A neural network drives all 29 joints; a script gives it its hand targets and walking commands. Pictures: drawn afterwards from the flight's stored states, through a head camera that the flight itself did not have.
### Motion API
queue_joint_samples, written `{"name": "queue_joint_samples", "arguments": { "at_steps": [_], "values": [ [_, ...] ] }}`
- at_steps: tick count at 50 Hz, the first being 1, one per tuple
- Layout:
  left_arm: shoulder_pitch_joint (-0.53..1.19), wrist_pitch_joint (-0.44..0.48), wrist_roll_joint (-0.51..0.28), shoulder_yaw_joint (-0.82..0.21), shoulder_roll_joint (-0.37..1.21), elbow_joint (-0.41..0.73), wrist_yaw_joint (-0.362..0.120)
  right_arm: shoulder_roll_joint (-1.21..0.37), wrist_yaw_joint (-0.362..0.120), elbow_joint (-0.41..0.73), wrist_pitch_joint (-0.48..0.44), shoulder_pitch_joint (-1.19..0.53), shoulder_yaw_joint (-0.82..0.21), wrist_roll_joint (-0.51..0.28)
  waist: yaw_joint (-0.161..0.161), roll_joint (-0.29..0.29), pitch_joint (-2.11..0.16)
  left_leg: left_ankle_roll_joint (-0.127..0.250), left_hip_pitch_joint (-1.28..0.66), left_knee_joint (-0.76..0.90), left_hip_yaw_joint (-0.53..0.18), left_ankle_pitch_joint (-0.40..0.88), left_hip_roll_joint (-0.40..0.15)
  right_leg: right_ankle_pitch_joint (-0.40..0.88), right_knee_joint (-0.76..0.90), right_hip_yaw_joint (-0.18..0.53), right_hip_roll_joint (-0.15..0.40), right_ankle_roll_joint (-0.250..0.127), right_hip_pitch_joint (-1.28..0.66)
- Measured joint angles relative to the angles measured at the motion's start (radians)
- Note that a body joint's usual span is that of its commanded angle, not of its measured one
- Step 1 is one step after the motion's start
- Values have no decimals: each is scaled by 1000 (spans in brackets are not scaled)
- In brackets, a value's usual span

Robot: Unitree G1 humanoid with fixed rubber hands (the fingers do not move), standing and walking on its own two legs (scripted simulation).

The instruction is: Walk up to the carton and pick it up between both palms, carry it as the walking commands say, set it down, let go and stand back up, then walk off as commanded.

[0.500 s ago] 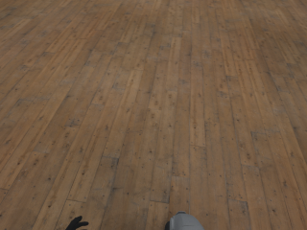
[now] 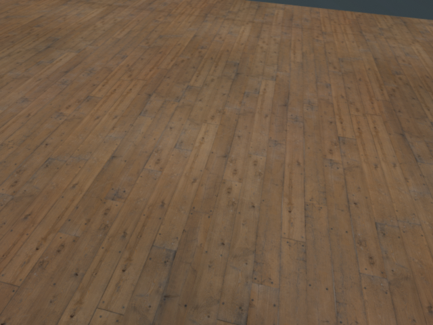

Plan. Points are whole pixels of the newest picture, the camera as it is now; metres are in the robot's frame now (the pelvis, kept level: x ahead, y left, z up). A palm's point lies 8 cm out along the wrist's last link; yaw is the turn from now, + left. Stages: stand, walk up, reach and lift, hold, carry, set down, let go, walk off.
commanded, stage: stand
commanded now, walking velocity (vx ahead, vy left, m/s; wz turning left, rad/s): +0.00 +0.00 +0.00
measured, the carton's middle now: out of the picture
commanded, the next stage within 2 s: none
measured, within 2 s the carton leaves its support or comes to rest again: neither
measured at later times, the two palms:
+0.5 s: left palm out of the picture +0.00 +0.23 -0.15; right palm out of the picture -0.01 -0.17 -0.14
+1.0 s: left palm out of the picture +0.00 +0.24 -0.15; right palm out of the picture -0.01 -0.16 -0.14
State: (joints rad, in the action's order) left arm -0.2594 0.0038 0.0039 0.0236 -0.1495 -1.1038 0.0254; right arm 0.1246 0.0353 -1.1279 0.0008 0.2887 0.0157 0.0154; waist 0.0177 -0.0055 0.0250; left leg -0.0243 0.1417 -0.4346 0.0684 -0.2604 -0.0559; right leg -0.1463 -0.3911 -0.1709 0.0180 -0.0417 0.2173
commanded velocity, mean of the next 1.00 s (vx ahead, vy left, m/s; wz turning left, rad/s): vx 0.00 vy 0.00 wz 0.00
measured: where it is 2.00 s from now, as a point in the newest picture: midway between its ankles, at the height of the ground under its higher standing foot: outside the picture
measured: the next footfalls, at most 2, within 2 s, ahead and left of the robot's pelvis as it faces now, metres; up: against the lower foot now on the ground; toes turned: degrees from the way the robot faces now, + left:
none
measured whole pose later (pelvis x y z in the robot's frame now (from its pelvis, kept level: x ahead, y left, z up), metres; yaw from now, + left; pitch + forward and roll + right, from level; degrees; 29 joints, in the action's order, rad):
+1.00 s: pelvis +0.04 +0.04 +0.00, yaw -1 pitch -1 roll +0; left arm -0.31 0.01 0.00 -0.01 -0.11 -1.19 0.04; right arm 0.10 0.04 -1.15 -0.03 0.36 -0.02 0.01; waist 0.01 0.00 0.03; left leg 0.03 0.05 -0.35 0.10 -0.28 0.01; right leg -0.19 -0.38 -0.13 0.07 0.02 0.17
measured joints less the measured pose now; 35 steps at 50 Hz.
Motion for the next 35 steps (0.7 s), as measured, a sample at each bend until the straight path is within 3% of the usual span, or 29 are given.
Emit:
{"name": "queue_joint_samples", "arguments": {
  "at_steps": [11, 35],
  "values": [
    [-19, 9, 3, -12, 16, -39, 2, -15, 3, -20, -23, 23, -14, -7, -5, -1, -1, 26, -53, 73, 22, 18, 34, 2, 23, 23, 27, 26, -24],
    [-40, 11, 0, -26, 35, -79, 12, -18, 5, -28, -33, 55, -27, -8, -8, 4, 0, 48, -81, 89, 31, -5, 54, -25, 16, 35, 45, 54, -40]
  ]
}}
